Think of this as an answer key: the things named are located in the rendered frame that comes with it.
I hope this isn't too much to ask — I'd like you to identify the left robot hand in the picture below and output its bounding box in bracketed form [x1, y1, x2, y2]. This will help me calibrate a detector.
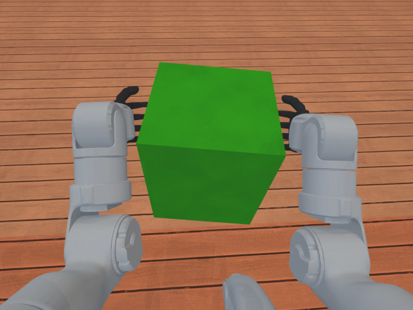
[114, 86, 148, 143]

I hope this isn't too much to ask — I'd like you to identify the carton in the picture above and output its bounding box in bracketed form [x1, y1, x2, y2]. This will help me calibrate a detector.
[136, 62, 286, 225]

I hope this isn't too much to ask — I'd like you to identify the right robot hand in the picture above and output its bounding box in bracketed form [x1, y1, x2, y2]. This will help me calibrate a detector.
[278, 95, 309, 152]

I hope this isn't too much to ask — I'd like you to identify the robot left upper arm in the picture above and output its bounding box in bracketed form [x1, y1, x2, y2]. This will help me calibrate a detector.
[0, 214, 143, 310]

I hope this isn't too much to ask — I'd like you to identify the robot right forearm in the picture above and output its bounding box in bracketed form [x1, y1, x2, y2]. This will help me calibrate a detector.
[288, 114, 370, 272]

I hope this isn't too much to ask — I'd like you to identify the robot right upper arm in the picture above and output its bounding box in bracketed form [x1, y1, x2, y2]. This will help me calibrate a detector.
[289, 226, 413, 310]

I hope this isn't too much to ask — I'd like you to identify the robot left forearm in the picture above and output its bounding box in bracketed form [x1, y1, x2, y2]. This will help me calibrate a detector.
[64, 101, 136, 263]

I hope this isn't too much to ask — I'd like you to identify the robot right thigh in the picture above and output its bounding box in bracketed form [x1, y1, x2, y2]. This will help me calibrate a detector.
[223, 274, 276, 310]

